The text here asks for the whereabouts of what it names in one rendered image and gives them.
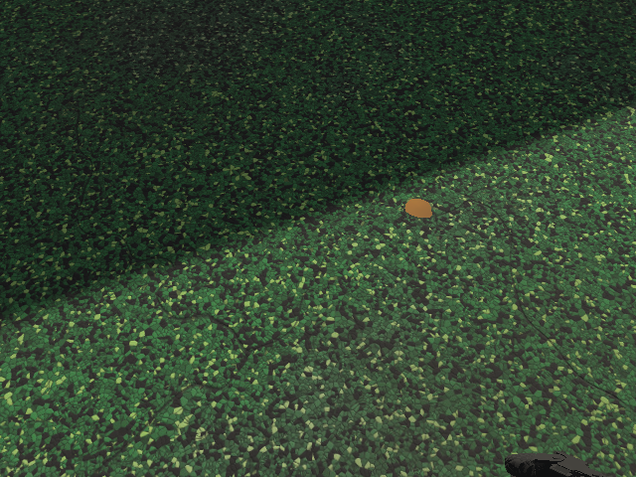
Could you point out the robot right hand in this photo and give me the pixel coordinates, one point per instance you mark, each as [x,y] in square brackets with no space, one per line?
[548,465]

